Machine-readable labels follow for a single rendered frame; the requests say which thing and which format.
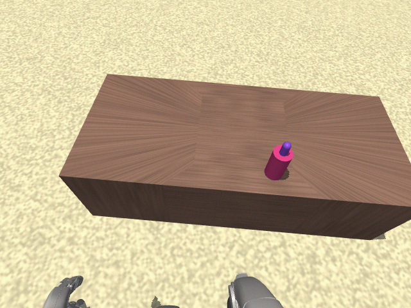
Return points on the left robot hand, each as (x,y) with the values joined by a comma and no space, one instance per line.
(59,296)

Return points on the bottle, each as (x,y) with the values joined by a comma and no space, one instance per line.
(279,161)

